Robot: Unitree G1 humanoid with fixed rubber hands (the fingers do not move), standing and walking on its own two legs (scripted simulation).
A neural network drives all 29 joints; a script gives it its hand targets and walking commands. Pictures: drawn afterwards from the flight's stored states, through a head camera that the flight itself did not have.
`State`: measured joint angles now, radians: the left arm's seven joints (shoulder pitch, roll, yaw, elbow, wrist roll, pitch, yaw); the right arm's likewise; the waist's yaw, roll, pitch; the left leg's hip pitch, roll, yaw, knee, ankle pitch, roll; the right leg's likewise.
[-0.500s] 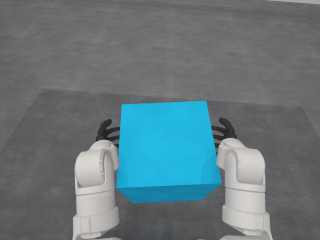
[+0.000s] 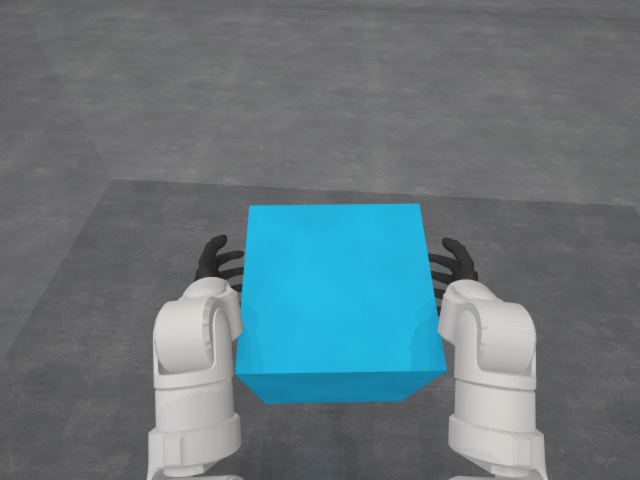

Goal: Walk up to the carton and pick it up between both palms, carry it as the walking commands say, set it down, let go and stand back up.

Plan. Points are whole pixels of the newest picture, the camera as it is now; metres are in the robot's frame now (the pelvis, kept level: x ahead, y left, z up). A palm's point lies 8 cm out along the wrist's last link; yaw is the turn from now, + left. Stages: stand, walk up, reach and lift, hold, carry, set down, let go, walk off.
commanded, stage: carry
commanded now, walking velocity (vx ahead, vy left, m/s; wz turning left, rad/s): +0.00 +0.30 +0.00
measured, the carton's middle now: (333, 314) +0.34 -0.01 -0.01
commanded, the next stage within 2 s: none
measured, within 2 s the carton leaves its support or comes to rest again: neither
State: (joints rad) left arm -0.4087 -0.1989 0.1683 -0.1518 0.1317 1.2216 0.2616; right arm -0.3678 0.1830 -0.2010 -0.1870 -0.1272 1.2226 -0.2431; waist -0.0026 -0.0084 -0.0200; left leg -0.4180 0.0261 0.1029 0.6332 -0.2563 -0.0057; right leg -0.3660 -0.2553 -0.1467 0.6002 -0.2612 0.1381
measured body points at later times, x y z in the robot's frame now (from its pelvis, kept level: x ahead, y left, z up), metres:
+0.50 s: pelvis -0.03 +0.14 +0.01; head +0.00 +0.14 +0.45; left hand +0.29 +0.27 +0.08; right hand +0.28 -0.02 +0.07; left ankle -0.01 +0.22 -0.69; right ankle -0.04 -0.02 -0.72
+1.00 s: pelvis -0.05 +0.32 +0.00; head -0.02 +0.31 +0.45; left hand +0.28 +0.44 +0.07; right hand +0.25 +0.15 +0.07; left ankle -0.01 +0.31 -0.71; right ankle -0.07 +0.19 -0.72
